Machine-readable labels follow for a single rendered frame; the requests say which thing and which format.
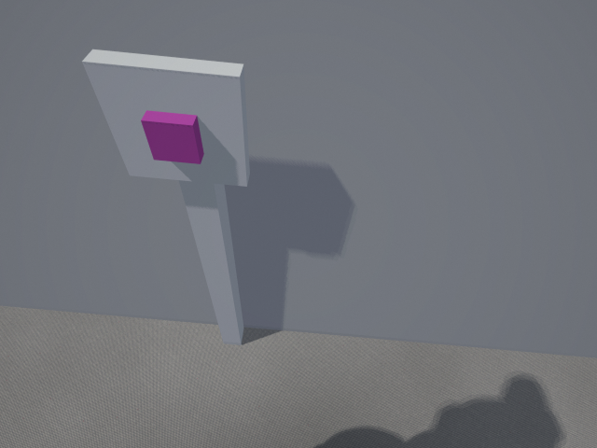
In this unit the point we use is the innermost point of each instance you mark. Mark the button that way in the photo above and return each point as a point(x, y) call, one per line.
point(173, 137)

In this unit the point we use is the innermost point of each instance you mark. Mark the panel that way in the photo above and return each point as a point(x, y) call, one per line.
point(127, 85)

